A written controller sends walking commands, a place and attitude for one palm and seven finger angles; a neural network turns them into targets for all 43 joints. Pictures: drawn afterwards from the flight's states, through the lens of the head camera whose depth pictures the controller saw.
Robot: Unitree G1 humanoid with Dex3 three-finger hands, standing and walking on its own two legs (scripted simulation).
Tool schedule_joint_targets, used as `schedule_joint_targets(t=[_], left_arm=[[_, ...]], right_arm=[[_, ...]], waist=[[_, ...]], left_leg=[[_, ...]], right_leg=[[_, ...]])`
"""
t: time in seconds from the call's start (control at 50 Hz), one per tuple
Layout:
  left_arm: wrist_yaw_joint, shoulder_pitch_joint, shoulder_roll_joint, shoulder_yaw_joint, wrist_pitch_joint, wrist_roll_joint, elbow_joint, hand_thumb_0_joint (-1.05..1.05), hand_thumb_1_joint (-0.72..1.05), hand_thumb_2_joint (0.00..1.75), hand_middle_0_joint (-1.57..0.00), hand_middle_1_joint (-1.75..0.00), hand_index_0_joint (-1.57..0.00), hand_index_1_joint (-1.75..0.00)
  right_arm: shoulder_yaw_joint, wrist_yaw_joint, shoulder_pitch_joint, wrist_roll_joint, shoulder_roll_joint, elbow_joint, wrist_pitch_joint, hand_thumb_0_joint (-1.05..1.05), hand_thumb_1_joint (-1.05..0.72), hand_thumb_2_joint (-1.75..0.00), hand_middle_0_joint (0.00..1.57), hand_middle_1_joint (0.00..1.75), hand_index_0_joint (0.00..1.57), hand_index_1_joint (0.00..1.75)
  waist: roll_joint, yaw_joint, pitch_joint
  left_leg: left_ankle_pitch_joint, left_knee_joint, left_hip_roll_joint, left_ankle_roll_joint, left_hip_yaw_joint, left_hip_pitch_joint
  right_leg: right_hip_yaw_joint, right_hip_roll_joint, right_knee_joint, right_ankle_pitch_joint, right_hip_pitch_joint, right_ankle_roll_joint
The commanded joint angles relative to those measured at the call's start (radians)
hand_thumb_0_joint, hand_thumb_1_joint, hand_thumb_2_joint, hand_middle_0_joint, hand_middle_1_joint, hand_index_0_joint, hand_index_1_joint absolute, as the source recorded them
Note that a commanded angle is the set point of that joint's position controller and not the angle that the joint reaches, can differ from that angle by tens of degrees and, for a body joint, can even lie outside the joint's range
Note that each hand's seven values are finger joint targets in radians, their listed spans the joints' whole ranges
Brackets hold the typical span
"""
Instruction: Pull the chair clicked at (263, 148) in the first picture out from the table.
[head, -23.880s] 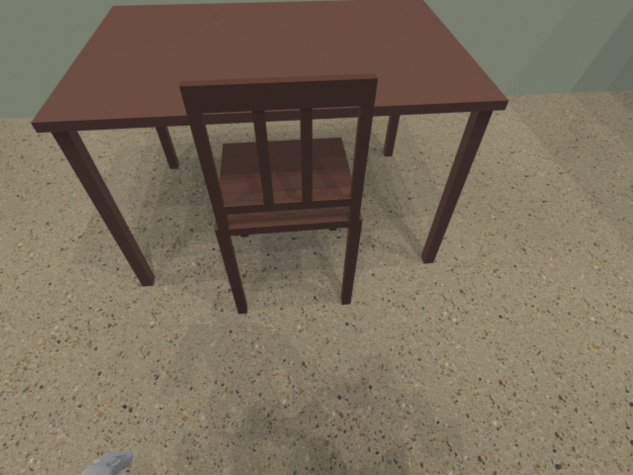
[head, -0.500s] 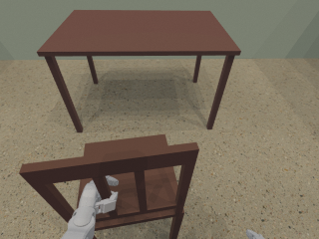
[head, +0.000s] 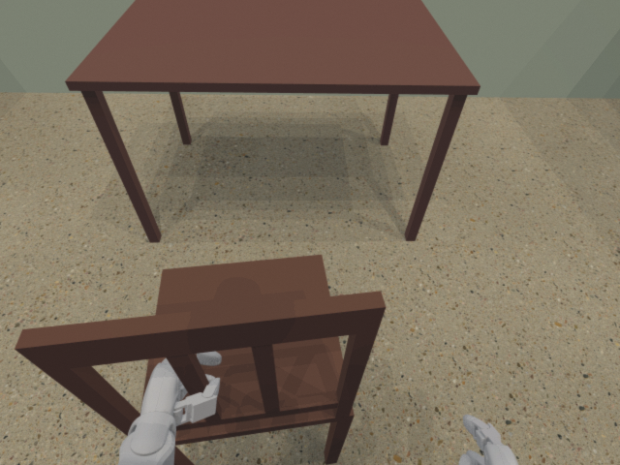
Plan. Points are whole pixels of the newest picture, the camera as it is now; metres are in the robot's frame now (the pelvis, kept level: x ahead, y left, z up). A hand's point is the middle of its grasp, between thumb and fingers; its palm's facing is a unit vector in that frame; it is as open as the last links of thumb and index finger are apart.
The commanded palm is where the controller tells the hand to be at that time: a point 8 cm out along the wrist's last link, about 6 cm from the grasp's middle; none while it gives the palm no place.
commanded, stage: stop walking, hand still on the chair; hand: left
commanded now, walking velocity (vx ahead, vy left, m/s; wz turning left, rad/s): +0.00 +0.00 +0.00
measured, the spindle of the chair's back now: (198, 387) +0.24 +0.18 -0.10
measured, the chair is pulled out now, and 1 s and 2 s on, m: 0.71 0.71 0.71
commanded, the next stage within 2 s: open the thumb and straighten the fingers in 0.20 s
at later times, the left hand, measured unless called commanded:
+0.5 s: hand (202, 390) +0.23 +0.17 -0.07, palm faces +0.07 -0.98 -0.16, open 7.0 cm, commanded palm +0.20 +0.21 -0.05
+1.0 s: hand (201, 383) +0.24 +0.17 -0.08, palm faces +0.11 -0.97 -0.21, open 16.8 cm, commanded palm +0.22 +0.22 -0.05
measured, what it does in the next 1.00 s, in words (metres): stands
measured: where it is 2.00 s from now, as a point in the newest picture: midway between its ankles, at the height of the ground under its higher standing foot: outside the picture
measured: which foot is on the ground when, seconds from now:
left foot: down 0.00-1.00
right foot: down 0.00-1.00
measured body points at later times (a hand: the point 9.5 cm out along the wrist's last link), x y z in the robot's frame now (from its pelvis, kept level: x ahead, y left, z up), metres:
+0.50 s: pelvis +0.00 +0.00 -0.01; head +0.01 +0.01 +0.44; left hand +0.22 +0.22 -0.06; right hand +0.15 -0.24 -0.11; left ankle +0.04 +0.12 -0.74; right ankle -0.01 -0.15 -0.74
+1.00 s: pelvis +0.03 -0.02 -0.04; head +0.06 -0.03 +0.41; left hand +0.23 +0.22 -0.06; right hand +0.21 -0.25 -0.12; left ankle +0.04 +0.12 -0.74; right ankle -0.01 -0.15 -0.74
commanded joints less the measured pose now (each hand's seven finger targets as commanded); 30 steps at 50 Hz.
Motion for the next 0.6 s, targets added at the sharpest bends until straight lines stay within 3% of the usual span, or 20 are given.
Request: schedule_joint_targets(t=[0.0, 0.26, 0.28, 0.3, 0.32, 0.34, 0.4, 0.42, 0.44, 0.48, 0.5, 0.52, 0.54, 0.58], left_arm=[[0.014, -0.16, 0.144, 0.031, -0.036, 0.019, -0.174, 0.0, 0.9, 0.9, -0.5, -1.45, -0.5, -1.45], [0.017, -0.176, 0.139, 0.034, -0.04, 0.021, -0.134, 0.0, 0.9, 0.9, -0.5, -1.45, -0.5, -1.45], [0.021, -0.154, 0.185, 0.077, -0.046, 0.019, -0.194, 0.0, 0.9, 0.9, -0.5, -1.45, -0.5, -1.45], [-0.003, -0.081, 0.129, 0.031, 0.014, -0.016, -0.112, 0.0, 0.78, 0.84, -0.5, -1.45, -0.5, -1.45], [-0.02, -0.109, 0.13, 0.073, 0.01, -0.031, -0.16, 0.0, 0.66, 0.78, -0.5, -1.45, -0.5, -1.45], [-0.037, -0.181, 0.142, 0.07, -0.006, -0.027, -0.248, 0.0, 0.54, 0.73, -0.5, -1.45, -0.5, -1.45], [-0.047, -0.122, 0.155, 0.072, -0.013, -0.023, -0.347, 0.0, 0.17, 0.55, -0.5, -1.45, -0.5, -1.45], [-0.046, -0.096, 0.138, 0.062, -0.007, -0.017, -0.368, 0.0, 0.05, 0.49, -0.5, -1.45, -0.5, -1.45], [-0.048, -0.099, 0.116, 0.039, 0.002, -0.018, -0.373, 0.0, -0.07, 0.43, -0.5, -1.45, -0.5, -1.45], [-0.051, -0.078, 0.103, 0.035, 0.021, -0.02, -0.38, 0.0, -0.31, 0.32, -0.5, -1.45, -0.5, -1.45], [-0.051, -0.042, 0.127, 0.057, 0.037, -0.026, -0.368, 0.0, -0.43, 0.26, -0.47, -1.38, -0.47, -1.38], [-0.046, -0.118, 0.192, 0.121, 0.042, -0.029, -0.394, 0.0, -0.55, 0.2, -0.45, -1.3, -0.45, -1.3], [-0.049, -0.106, 0.163, 0.098, 0.049, -0.025, -0.42, 0.0, -0.55, 0.2, -0.43, -1.23, -0.43, -1.23], [-0.052, -0.09, 0.123, 0.068, 0.067, -0.031, -0.452, 0.0, -0.55, 0.2, -0.38, -1.09, -0.38, -1.09]], right_arm=[[-0.044, -0.019, -0.058, -0.001, -0.12, -0.13, -0.029, 0.0, -0.9, -0.9, 0.2, 0.3, 0.2, 0.3], [-0.045, -0.023, -0.067, 0.0, -0.12, -0.136, -0.005, 0.0, -0.9, -0.9, 0.2, 0.3, 0.2, 0.3], [-0.047, -0.022, -0.067, -0.001, -0.121, -0.147, -0.005, 0.0, -0.9, -0.9, 0.2, 0.3, 0.2, 0.3], [-0.072, 0.014, -0.061, 0.038, -0.172, -0.137, -0.009, 0.0, -0.9, -0.9, 0.2, 0.3, 0.2, 0.3], [-0.066, 0.038, -0.073, 0.047, -0.156, -0.158, -0.015, 0.0, -0.9, -0.9, 0.2, 0.3, 0.2, 0.3], [-0.071, 0.046, -0.097, 0.043, -0.16, -0.174, -0.022, 0.0, -0.9, -0.9, 0.2, 0.3, 0.2, 0.3], [-0.072, 0.057, -0.101, 0.039, -0.147, -0.203, -0.06, 0.0, -0.9, -0.9, 0.2, 0.3, 0.2, 0.3], [-0.069, 0.06, -0.098, 0.036, -0.142, -0.214, -0.067, 0.0, -0.9, -0.9, 0.2, 0.3, 0.2, 0.3], [-0.067, 0.062, -0.098, 0.036, -0.141, -0.22, -0.073, 0.0, -0.9, -0.9, 0.2, 0.3, 0.2, 0.3], [-0.069, 0.062, -0.095, 0.035, -0.144, -0.232, -0.085, 0.0, -0.9, -0.9, 0.2, 0.3, 0.2, 0.3], [-0.074, 0.061, -0.084, 0.036, -0.152, -0.231, -0.089, 0.0, -0.9, -0.9, 0.2, 0.3, 0.2, 0.3], [-0.075, 0.054, -0.079, 0.035, -0.163, -0.229, -0.087, 0.0, -0.9, -0.9, 0.2, 0.3, 0.2, 0.3], [-0.075, 0.05, -0.085, 0.033, -0.156, -0.241, -0.093, 0.0, -0.9, -0.9, 0.2, 0.3, 0.2, 0.3], [-0.072, 0.045, -0.082, 0.031, -0.151, -0.254, -0.107, 0.0, -0.9, -0.9, 0.2, 0.3, 0.2, 0.3]], waist=[[0.01, -0.015, -0.158], [0.014, -0.01, -0.139], [-0.001, -0.005, -0.143], [-0.055, -0.044, -0.164], [-0.116, -0.019, -0.114], [-0.06, -0.024, -0.149], [0.097, -0.011, -0.183], [0.106, -0.005, -0.196], [0.086, -0.018, -0.193], [0.05, -0.019, -0.203], [0.003, -0.02, -0.195], [-0.005, -0.024, -0.217], [0.024, -0.017, -0.246], [0.024, -0.022, -0.259]], left_leg=[[0.118, -0.046, 0.07, 0.036, -0.076, 0.165], [0.052, -0.059, 0.068, 0.036, -0.084, 0.148], [0.057, -0.061, 0.069, 0.037, -0.092, 0.143], [0.005, -0.056, 0.034, 0.014, -0.063, 0.039], [-0.042, -0.039, 0.038, 0.022, -0.054, -0.014], [-0.063, -0.023, 0.028, 0.025, -0.045, -0.02], [-0.11, 0.02, 0.012, 0.021, -0.036, -0.035], [-0.11, 0.03, 0.01, 0.02, -0.038, -0.044], [-0.115, 0.047, 0.011, 0.02, -0.042, -0.055], [-0.129, 0.072, 0.01, 0.02, -0.046, -0.085], [-0.137, 0.081, 0.016, 0.02, -0.056, -0.103], [-0.134, 0.095, 0.009, 0.024, -0.055, -0.112], [-0.13, 0.106, 0.005, 0.023, -0.05, -0.101], [-0.106, 0.129, 0.006, 0.021, -0.052, -0.097]], right_leg=[[0.039, -0.069, -0.091, 0.156, -0.073, -0.044], [0.037, -0.068, -0.11, 0.08, -0.083, -0.046], [0.037, -0.068, -0.111, 0.085, -0.069, -0.045], [-0.055, -0.037, -0.019, 0.031, -0.08, -0.046], [-0.071, -0.021, 0.002, 0.005, -0.123, -0.04], [-0.067, -0.017, 0.013, -0.008, -0.129, -0.041], [-0.064, -0.01, 0.058, -0.045, -0.158, -0.052], [-0.071, -0.007, 0.076, -0.048, -0.172, -0.053], [-0.073, -0.003, 0.088, -0.054, -0.2, -0.05], [-0.08, 0.001, 0.113, -0.071, -0.235, -0.046], [-0.082, 0.005, 0.121, -0.079, -0.244, -0.046], [-0.076, 0.005, 0.128, -0.079, -0.256, -0.042], [-0.08, 0.007, 0.145, -0.086, -0.265, -0.043], [-0.085, 0.008, 0.164, -0.072, -0.287, -0.043]])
